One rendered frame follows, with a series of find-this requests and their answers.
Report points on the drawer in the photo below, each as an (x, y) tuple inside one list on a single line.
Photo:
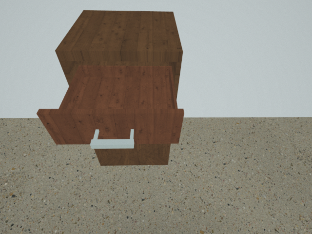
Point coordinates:
[(116, 99)]

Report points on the handle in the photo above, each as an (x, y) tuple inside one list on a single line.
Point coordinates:
[(112, 143)]

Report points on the cabinet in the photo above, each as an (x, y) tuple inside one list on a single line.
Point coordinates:
[(124, 38)]

